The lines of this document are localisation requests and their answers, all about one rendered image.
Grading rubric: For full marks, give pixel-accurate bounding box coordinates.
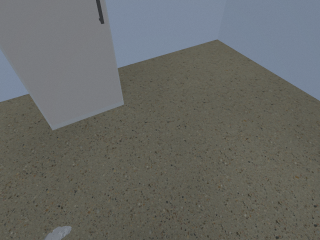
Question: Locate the left robot hand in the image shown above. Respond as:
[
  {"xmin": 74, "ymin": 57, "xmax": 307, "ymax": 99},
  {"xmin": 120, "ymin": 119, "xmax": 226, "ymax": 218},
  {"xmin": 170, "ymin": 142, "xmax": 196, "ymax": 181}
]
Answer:
[{"xmin": 43, "ymin": 226, "xmax": 72, "ymax": 240}]

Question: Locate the fridge door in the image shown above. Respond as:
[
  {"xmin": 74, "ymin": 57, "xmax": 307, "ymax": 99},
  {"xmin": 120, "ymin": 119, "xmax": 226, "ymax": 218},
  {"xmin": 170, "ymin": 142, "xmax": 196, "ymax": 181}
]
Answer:
[{"xmin": 0, "ymin": 0, "xmax": 123, "ymax": 126}]

